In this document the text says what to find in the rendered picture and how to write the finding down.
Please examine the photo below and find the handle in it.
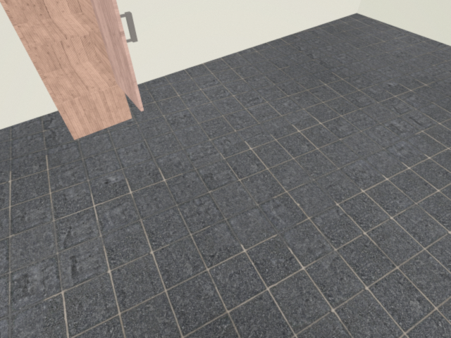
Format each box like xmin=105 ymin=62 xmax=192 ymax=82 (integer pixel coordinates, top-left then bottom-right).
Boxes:
xmin=120 ymin=11 xmax=138 ymax=43

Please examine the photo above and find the cupboard door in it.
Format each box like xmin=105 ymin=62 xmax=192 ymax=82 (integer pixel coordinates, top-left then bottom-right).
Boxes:
xmin=90 ymin=0 xmax=144 ymax=111

